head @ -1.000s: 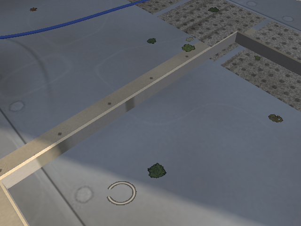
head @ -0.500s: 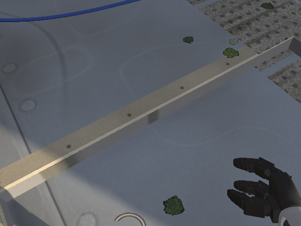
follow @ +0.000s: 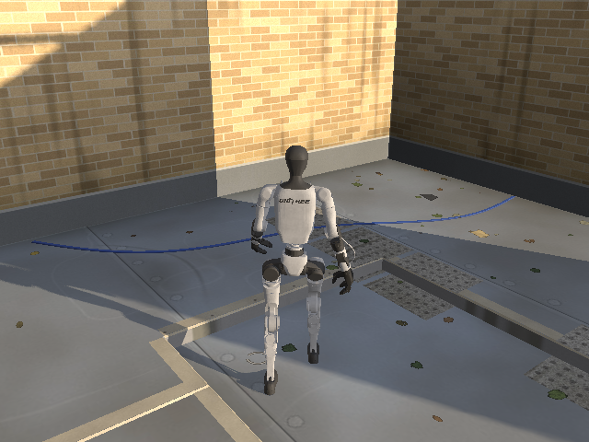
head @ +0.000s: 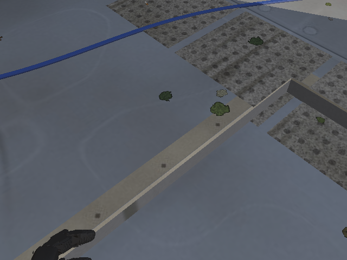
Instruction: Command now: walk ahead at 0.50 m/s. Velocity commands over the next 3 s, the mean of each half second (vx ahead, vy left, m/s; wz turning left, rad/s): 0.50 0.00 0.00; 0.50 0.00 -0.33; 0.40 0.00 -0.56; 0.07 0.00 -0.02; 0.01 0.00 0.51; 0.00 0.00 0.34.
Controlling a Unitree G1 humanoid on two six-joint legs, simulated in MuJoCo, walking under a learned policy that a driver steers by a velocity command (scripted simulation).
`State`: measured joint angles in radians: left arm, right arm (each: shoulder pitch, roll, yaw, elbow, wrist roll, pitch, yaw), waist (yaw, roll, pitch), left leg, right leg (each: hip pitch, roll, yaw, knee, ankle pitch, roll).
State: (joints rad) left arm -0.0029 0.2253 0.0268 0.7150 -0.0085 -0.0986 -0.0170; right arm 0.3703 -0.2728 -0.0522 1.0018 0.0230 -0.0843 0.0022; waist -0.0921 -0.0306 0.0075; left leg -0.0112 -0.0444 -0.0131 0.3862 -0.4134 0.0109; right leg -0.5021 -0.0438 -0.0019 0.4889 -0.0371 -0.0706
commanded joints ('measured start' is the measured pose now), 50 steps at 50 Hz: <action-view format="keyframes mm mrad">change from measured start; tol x32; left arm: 1 426 305 98 32 25 -5 13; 50 21 52 33 -100 -10 73 -30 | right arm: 1 22 -36 14 -88 -24 -21 4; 23 -486 -51 9 -239 -6 -16 36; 29 42 -284 -72 -111 -38 -27 21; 50 -47 -168 -44 -109 -23 14 -29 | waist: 1 205 -138 -349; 23 162 -48 68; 29 14 316 -365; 50 20 88 85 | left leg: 1 -491 54 19 662 380 46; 2 -698 -9 -59 857 -137 30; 23 -658 112 4 168 390 29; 27 -180 40 49 84 347 101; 30 364 451 -661 -54 168 300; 36 -144 299 -126 -228 395 173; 50 99 353 184 -161 740 113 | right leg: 1 843 -285 388 10 -24 -202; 2 955 -387 731 -148 -152 -296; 7 402 -197 286 -300 -3 -160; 18 406 -138 77 -375 69 -125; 27 498 -136 49 69 534 -64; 29 -116 110 44 704 -515 35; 31 -267 29 166 830 -453 15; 50 -258 -49 -31 216 14 27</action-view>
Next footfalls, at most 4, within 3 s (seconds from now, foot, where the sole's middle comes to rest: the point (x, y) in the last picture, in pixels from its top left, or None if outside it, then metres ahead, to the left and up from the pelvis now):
0.56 left None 0.45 0.11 -0.76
1.12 right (207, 197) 0.71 -0.17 -0.76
1.56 left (188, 128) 1.00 -0.12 -0.66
2.00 right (233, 177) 0.79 -0.29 -0.76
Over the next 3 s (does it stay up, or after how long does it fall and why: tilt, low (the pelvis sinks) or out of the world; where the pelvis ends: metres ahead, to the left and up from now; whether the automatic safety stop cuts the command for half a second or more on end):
stays up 0.81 -0.12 0.09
